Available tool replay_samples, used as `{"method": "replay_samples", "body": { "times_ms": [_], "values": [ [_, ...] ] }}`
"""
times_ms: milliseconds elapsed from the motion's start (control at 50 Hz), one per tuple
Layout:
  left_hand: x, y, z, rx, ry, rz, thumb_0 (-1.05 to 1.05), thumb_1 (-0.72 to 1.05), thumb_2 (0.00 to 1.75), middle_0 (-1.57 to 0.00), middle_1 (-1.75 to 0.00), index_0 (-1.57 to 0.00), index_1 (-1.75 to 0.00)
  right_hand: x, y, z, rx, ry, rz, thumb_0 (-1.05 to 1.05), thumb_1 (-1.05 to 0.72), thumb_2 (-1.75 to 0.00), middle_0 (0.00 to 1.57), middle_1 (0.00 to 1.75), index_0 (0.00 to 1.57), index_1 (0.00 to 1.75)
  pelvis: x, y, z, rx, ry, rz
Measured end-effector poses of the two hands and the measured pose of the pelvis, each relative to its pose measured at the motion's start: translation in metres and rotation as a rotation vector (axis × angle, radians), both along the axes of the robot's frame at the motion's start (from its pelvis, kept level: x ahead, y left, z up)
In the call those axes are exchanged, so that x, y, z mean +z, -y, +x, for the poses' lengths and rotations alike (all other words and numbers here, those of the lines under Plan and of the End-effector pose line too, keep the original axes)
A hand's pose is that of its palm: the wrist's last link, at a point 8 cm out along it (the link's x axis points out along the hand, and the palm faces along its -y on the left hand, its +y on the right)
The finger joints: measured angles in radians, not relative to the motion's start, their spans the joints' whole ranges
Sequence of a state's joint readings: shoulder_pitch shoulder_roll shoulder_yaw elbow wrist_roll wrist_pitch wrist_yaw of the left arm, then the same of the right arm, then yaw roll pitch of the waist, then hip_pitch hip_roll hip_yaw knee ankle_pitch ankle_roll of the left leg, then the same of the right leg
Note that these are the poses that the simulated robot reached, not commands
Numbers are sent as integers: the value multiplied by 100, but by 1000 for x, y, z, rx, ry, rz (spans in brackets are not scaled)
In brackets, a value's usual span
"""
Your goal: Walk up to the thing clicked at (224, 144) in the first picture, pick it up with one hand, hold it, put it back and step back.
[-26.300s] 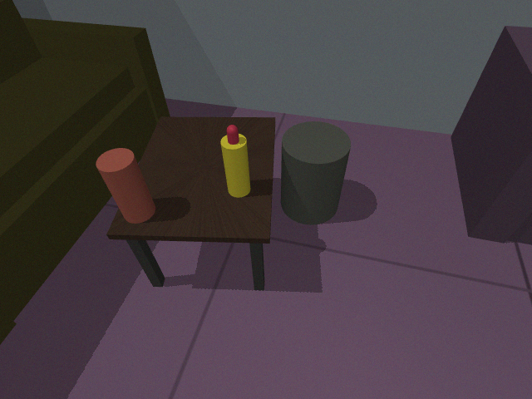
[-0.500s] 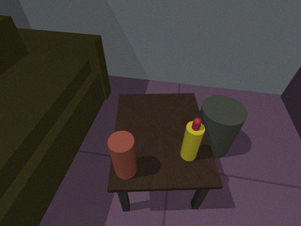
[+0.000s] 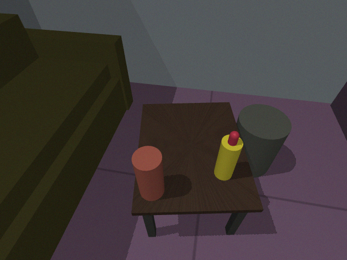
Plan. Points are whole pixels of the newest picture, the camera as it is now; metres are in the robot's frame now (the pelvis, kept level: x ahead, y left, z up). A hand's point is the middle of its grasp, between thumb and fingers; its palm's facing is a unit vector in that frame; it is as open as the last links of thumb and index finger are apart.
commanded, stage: stand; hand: right
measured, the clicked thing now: (228, 154) +0.58 -0.19 -0.24
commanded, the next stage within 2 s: step back in 1.80 s
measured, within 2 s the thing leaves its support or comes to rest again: neither
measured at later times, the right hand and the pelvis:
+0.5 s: hand out of the picture +0.08 -0.24 -0.15, palm faces -0.02 +0.94 -0.35, open 7.4 cm; pelvis +0.02 +0.01 +0.00, yaw +0 degrees
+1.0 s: hand out of the picture +0.10 -0.24 -0.15, palm faces -0.03 +0.94 -0.35, open 7.4 cm; pelvis +0.02 +0.01 +0.00, yaw +1 degrees
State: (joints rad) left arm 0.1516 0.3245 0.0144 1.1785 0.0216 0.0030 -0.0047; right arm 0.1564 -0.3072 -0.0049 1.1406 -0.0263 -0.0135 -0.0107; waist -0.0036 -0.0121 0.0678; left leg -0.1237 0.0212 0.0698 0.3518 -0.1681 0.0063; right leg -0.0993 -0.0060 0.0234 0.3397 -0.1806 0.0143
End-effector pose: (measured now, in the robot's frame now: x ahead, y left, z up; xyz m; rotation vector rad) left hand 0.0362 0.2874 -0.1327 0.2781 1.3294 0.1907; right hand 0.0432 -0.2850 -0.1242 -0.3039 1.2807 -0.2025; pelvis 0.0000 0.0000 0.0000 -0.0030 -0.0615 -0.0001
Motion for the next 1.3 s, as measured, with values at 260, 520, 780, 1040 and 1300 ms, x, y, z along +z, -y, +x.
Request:
{"method": "replay_samples", "body": {
  "times_ms": [260,520,780,1040,1300],
  "values": [
    [-1,-1,24,-21,30,-9,1,90,89,-20,-30,-21,-30,4,-1,16,3,11,-10,0,-90,-90,20,30,21,30,1,-5,10,1,-11,1],
    [1,-8,44,-26,46,-2,1,90,89,-21,-30,-21,-30,7,-1,34,7,20,-20,0,-90,-90,20,30,21,30,1,-8,21,2,-21,1],
    [5,-13,52,-19,62,9,1,90,89,-20,-30,-21,-30,8,-1,47,16,35,-20,0,-90,-90,20,30,21,30,2,-9,26,9,-23,1],
    [6,-13,47,-16,64,12,1,90,89,-21,-30,-21,-30,9,1,48,22,40,-18,0,-90,-90,20,30,21,30,2,-8,24,14,-21,0],
    [7,-13,37,-13,55,13,1,90,89,-21,-30,-21,-30,8,2,39,20,29,-14,0,-90,-90,20,30,21,30,2,-7,19,19,-22,1]
  ]
}}
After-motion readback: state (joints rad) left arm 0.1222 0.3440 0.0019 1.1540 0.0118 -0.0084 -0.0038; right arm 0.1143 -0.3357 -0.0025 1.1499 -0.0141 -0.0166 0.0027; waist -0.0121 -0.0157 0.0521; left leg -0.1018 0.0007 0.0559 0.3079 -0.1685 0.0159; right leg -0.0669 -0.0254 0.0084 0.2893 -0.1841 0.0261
